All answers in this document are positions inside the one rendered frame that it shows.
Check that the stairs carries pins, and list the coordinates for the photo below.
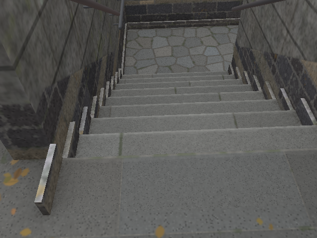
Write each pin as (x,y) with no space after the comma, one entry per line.
(190,112)

